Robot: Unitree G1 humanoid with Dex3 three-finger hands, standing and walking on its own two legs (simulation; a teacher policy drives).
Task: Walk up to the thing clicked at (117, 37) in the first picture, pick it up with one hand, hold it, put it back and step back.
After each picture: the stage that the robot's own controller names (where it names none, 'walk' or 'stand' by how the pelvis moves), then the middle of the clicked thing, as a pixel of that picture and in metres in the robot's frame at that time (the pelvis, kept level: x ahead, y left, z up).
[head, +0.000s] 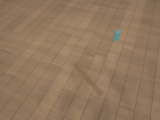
stand; (116, 35) +1.49 -0.40 -0.72
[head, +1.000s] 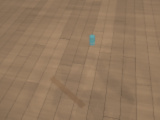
walk; (92, 40) +1.41 +0.00 -0.70
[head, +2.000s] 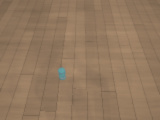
walk; (62, 74) +0.89 +0.24 -0.70
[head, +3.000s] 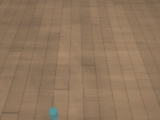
walk; (53, 114) +0.49 +0.21 -0.70
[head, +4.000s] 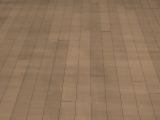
stand; out of the picture +0.38 +0.20 -0.72
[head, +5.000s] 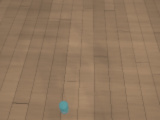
walk; (64, 107) +0.44 +0.14 -0.69
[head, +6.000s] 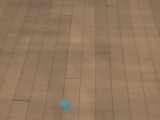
walk; (64, 105) +0.43 +0.16 -0.68
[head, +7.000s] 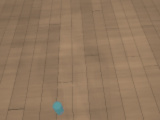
stand; (58, 108) +0.46 +0.25 -0.67
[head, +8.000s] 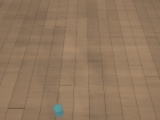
stand; (58, 110) +0.47 +0.19 -0.69
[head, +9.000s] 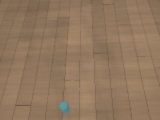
stand; (64, 107) +0.41 +0.21 -0.70
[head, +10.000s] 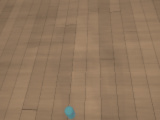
walk; (70, 112) +0.42 +0.20 -0.70
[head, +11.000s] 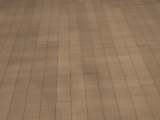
stand; out of the picture +0.38 +0.23 -0.71
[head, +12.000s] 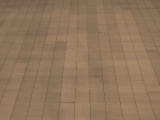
stand; out of the picture +0.39 +0.21 -0.71
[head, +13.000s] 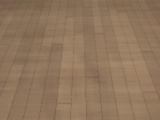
stand; out of the picture +0.40 +0.23 -0.72
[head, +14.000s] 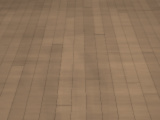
stand; out of the picture +0.37 +0.23 -0.73
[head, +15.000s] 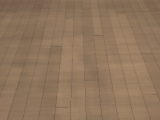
stand; out of the picture +0.37 +0.24 -0.73
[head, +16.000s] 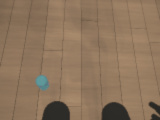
go down; (42, 83) +0.42 +0.23 -0.48
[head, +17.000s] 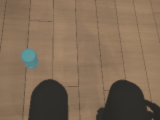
go down; (30, 59) +0.45 +0.25 -0.31
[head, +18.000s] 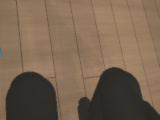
close in; out of the picture +0.44 +0.28 -0.24
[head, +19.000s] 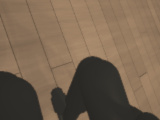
close; out of the picture +0.43 +0.30 -0.23
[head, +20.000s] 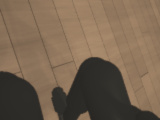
lift; out of the picture +0.43 +0.31 -0.23
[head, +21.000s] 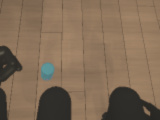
lift; (47, 72) +0.43 +0.20 -0.37
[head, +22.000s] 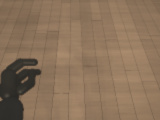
hold; out of the picture +0.36 +0.18 -0.66
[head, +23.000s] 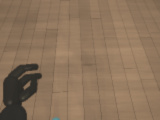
hold; out of the picture +0.37 +0.19 -0.66
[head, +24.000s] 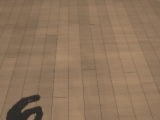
stand; out of the picture +0.36 +0.20 -0.67
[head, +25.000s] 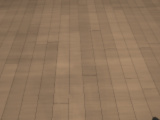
stand; out of the picture +0.36 +0.19 -0.66
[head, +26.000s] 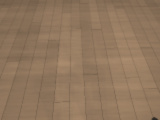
hold; out of the picture +0.36 +0.18 -0.66
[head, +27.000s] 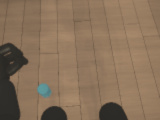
crouch; (44, 90) +0.40 +0.21 -0.50
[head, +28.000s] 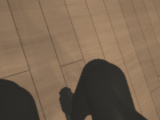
lower; out of the picture +0.42 +0.27 -0.24
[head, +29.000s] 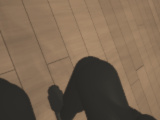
lower; out of the picture +0.41 +0.28 -0.23
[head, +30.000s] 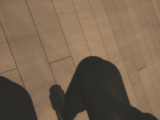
lower; out of the picture +0.40 +0.28 -0.23
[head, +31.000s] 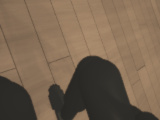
lower; out of the picture +0.41 +0.28 -0.23
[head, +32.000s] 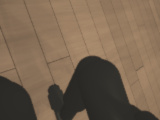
loosen; out of the picture +0.41 +0.28 -0.23
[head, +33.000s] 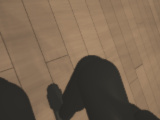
withdraw; out of the picture +0.37 +0.25 -0.23
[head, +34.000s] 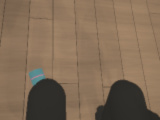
walk; (39, 82) +0.35 +0.19 -0.34
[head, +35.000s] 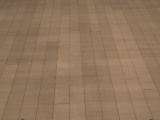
stand; out of the picture +0.26 +0.18 -0.68
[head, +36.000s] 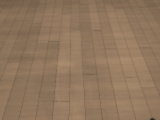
stand; out of the picture +0.27 +0.20 -0.69
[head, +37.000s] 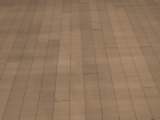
stand; out of the picture +0.26 +0.21 -0.69
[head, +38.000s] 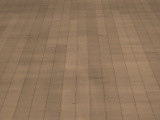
stand; out of the picture +0.28 +0.21 -0.75
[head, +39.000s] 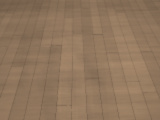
stand; out of the picture +0.24 +0.23 -0.75
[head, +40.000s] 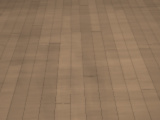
walk; out of the picture +0.24 +0.24 -0.75
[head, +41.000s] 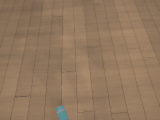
walk; (62, 114) +0.40 +0.20 -0.73
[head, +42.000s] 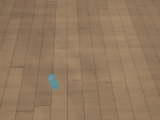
walk; (53, 81) +0.67 +0.24 -0.73
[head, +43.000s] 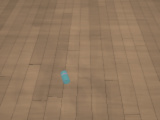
stand; (65, 77) +0.88 +0.21 -0.73
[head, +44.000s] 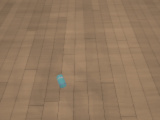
stand; (61, 81) +0.87 +0.23 -0.75
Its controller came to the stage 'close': yes
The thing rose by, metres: 0.01
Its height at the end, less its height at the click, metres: -0.02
